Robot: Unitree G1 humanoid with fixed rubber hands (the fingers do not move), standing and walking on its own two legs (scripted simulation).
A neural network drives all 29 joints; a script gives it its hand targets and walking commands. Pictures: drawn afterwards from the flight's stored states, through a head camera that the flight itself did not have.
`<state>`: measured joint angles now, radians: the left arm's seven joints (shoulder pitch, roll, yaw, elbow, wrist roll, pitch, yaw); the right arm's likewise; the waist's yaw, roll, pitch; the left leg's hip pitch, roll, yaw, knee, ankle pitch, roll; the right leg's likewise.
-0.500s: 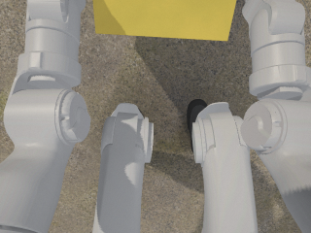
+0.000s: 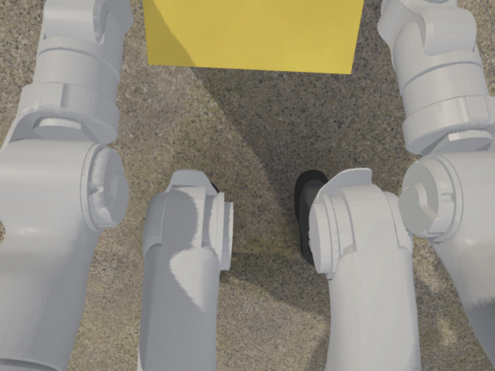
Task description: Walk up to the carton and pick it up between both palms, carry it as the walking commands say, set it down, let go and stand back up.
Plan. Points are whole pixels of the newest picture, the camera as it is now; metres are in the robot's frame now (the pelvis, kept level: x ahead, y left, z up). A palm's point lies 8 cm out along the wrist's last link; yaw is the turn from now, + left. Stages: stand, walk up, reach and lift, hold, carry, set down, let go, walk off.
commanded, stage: set down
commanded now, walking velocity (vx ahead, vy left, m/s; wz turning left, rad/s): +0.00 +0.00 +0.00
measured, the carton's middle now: out of the picture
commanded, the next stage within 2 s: none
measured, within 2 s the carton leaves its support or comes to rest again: rests again in 0.66 s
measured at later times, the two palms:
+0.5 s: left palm out of the picture +0.56 +0.17 -0.18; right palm out of the picture +0.55 -0.16 -0.18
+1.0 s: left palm out of the picture +0.57 +0.17 -0.19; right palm out of the picture +0.55 -0.16 -0.19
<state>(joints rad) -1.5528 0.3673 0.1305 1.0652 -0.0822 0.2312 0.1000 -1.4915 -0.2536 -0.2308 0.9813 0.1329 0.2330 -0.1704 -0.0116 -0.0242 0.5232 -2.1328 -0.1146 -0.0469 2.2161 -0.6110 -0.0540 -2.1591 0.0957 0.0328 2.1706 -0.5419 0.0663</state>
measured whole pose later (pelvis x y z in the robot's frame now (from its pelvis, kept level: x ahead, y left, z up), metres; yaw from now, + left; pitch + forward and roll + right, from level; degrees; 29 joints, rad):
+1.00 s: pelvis +0.02 +0.00 -0.02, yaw +0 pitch +34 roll -2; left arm -1.52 0.36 0.11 1.15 -0.11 0.14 0.05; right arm -1.46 -0.26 -0.28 1.09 0.11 0.14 -0.10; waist -0.01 -0.01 0.42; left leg -2.22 -0.07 -0.02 2.28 -0.65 0.00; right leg -2.23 0.06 0.01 2.23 -0.59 0.05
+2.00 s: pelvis +0.00 +0.00 -0.02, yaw +0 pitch +30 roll -2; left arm -1.54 0.48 -0.01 1.19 -0.24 0.08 0.08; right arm -1.51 -0.36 -0.12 1.17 0.31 0.07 -0.15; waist -0.02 -0.03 0.52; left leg -2.21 -0.03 -0.01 2.29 -0.60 0.01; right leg -2.22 0.03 -0.01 2.24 -0.54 0.03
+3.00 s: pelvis -0.01 +0.00 +0.15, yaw +1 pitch +28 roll -1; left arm -1.49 0.53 0.11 0.81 -0.19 0.37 0.04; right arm -1.38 -0.36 -0.20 0.65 0.23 0.39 -0.17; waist -0.05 -0.01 0.52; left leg -1.72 -0.04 -0.01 1.72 -0.50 0.00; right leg -1.73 0.03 0.01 1.69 -0.46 0.02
